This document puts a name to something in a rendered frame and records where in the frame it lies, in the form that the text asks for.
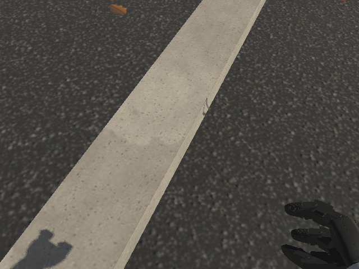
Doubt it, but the robot right hand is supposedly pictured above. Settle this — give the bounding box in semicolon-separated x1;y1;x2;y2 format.
281;200;359;269

